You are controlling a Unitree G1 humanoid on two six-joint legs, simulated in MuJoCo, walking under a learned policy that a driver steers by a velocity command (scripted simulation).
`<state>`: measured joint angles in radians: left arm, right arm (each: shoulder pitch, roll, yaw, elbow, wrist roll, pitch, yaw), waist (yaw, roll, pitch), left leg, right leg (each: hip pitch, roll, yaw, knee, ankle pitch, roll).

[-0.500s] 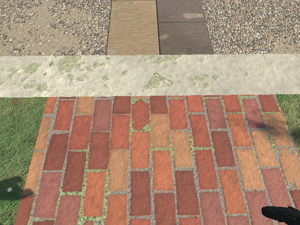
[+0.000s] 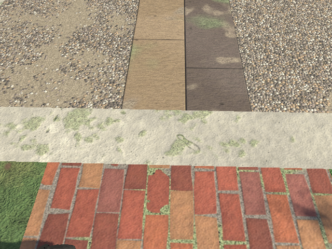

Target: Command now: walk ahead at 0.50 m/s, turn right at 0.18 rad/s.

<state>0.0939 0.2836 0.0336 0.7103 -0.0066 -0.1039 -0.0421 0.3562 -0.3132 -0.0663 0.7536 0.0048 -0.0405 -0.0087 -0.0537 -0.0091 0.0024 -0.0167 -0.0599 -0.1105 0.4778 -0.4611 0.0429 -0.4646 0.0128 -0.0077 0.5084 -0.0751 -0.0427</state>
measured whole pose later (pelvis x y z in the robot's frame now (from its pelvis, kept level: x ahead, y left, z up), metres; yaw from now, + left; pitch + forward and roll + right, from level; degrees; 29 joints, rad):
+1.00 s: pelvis +0.33 -0.04 +0.01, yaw -13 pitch +0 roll +0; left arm 0.17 0.26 0.05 0.68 0.01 0.02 0.05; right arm 0.22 -0.31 -0.07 0.77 0.02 0.02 0.01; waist -0.02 0.01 0.04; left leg -0.42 -0.02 0.00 0.85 -0.47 -0.02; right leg -0.25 -0.04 -0.02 0.54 -0.29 0.02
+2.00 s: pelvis +0.35 -0.03 +0.01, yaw +0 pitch +0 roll +1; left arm 0.18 0.31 0.05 0.69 -0.02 0.02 0.02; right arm 0.19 -0.29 -0.08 0.73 -0.01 0.01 -0.03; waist 0.00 -0.04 0.05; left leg -0.25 -0.04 -0.02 0.52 -0.27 0.01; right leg -0.30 0.06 0.18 0.61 -0.31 -0.01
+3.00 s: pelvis +0.77 -0.19 +0.01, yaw -6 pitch +1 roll +2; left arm 0.25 0.29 0.01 0.67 0.01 -0.11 0.00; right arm 0.25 -0.30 -0.06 0.71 0.01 -0.06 0.03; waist -0.01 -0.02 0.05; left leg -0.29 -0.14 -0.03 0.40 -0.13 0.11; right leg -0.48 -0.04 0.07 1.18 -0.35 0.01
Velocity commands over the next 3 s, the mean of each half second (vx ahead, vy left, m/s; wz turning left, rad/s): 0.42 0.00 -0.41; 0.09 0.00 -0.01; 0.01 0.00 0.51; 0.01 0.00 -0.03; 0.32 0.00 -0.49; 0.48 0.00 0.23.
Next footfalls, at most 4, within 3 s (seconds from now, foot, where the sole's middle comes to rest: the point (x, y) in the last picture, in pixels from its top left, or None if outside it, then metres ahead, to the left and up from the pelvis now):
0.48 left None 0.45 0.04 -0.76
0.82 right None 0.34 -0.18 -0.76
1.12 left None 0.40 0.09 -0.76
1.62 right None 0.41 -0.15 -0.76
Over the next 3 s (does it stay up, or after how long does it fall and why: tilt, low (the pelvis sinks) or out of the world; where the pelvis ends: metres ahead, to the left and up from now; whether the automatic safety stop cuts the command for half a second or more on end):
stays up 0.77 -0.19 0.01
